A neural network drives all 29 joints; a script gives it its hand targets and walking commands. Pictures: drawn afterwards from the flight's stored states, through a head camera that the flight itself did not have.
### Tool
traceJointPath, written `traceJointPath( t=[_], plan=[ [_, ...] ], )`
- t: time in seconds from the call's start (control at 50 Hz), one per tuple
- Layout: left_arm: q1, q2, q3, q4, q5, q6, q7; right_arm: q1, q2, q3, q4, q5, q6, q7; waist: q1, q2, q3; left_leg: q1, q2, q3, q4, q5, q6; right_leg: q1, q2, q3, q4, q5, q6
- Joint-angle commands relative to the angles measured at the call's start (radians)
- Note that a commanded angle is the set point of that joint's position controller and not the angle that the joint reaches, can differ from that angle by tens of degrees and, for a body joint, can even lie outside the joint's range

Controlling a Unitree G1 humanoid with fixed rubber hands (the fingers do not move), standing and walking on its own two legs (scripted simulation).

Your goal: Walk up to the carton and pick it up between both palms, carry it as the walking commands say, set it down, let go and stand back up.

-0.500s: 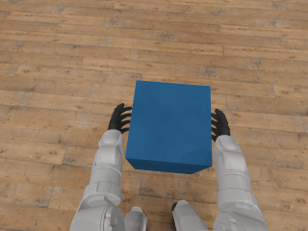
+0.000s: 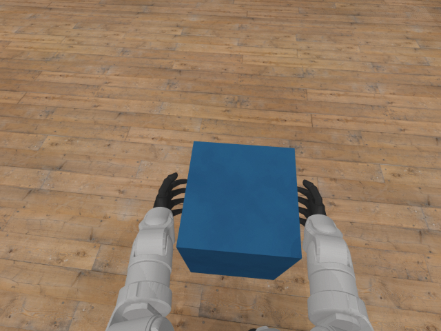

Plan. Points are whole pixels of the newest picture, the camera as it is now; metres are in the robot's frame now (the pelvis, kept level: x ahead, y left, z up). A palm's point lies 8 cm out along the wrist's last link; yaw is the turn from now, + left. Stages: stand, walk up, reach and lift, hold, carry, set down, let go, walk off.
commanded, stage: reach and lift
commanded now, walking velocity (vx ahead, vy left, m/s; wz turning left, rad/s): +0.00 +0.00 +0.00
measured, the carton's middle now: (237, 216) +0.35 -0.04 -0.07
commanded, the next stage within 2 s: hold in 1.98 s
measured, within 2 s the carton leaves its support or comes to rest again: neither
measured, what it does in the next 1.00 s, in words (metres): stands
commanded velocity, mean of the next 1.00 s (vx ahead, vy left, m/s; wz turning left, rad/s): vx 0.00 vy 0.00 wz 0.00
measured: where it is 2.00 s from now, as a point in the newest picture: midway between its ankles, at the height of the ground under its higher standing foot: outside the picture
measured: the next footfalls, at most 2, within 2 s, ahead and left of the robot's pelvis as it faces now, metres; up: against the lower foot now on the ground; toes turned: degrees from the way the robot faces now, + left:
none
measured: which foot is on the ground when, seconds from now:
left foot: down 0.00-1.00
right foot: down 0.00-1.00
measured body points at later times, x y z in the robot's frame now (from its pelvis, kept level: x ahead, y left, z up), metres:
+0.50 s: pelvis +0.01 +0.00 +0.02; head -0.02 +0.00 +0.46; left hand +0.34 +0.11 +0.05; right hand +0.31 -0.18 +0.05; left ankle +0.01 +0.11 -0.73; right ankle +0.04 -0.13 -0.73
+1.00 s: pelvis +0.01 +0.00 +0.02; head -0.05 +0.00 +0.46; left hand +0.32 +0.14 +0.06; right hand +0.31 -0.16 +0.06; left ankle +0.01 +0.11 -0.73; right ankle +0.04 -0.13 -0.73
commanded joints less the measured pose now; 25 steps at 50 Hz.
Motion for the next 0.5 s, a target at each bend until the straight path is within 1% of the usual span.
traceJointPath(
  t=[0.0,0.22,0.4,0.48],
  plan=[
    [-0.458,-0.934,-0.527,0.063,-0.135,0.013,-0.216,-0.540,0.947,0.603,0.016,0.176,-0.016,0.227,-0.006,-0.002,-0.418,0.141,-0.020,0.056,-0.116,0.184,-0.007,0.370,0.037,-0.078,-0.048,0.249,-0.003],
    [-0.429,-0.918,-0.553,0.010,-0.184,0.094,-0.230,-0.499,0.962,0.625,-0.026,0.220,0.076,0.215,-0.002,-0.011,-0.314,0.243,-0.008,0.054,-0.191,0.172,-0.005,0.505,0.030,-0.067,-0.124,0.249,-0.002],
    [-0.406,-0.912,-0.600,-0.079,-0.233,0.181,-0.241,-0.458,0.969,0.667,-0.114,0.269,0.172,0.209,-0.003,-0.012,-0.244,0.317,0.004,0.049,-0.235,0.182,0.001,0.573,0.025,-0.063,-0.169,0.266,0.004],
    [-0.405,-0.902,-0.602,-0.107,-0.239,0.222,-0.243,-0.458,0.966,0.670,-0.144,0.285,0.214,0.212,-0.005,-0.009,-0.201,0.337,0.008,0.043,-0.258,0.161,0.003,0.583,0.022,-0.067,-0.191,0.244,0.005]
  ],
)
